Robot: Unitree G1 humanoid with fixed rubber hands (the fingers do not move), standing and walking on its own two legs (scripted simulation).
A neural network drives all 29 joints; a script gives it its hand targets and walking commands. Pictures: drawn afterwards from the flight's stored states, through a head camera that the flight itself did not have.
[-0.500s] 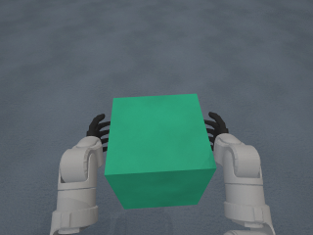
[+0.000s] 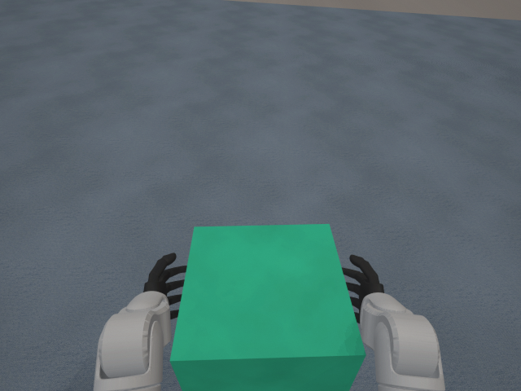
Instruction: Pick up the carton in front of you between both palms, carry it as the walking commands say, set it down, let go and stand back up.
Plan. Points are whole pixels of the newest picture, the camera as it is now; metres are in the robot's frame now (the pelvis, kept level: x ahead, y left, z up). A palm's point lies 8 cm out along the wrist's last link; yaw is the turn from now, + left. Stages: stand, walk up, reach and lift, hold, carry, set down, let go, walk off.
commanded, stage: carry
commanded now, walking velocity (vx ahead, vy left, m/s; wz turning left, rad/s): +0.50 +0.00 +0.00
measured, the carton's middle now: (264, 327) +0.26 -0.01 -0.01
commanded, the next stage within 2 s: none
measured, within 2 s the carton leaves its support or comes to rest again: neither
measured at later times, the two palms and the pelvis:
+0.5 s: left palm (201, 159) +0.58 +0.12 +0.07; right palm (338, 160) +0.60 -0.18 +0.06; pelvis +0.32 -0.05 -0.01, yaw +4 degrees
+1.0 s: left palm (195, 96) +0.92 +0.17 +0.05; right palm (296, 97) +0.92 -0.13 +0.06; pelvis +0.66 +0.02 -0.01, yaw -1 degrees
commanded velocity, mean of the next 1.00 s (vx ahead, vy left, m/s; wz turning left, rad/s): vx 0.50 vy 0.00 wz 0.00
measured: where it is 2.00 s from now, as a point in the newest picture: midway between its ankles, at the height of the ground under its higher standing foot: (243, 210)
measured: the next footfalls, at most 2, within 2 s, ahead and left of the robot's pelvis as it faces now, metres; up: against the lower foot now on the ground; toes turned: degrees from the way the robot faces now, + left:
right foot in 0.36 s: +0.43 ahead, -0.13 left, +0.00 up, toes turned -9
left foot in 0.88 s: +0.77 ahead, +0.11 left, +0.00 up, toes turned +13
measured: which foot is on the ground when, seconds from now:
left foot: down 0.00-0.38, up 0.40-0.86, down 0.88-1.00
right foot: up 0.00-0.34, down 0.36-0.90, up 0.92-1.00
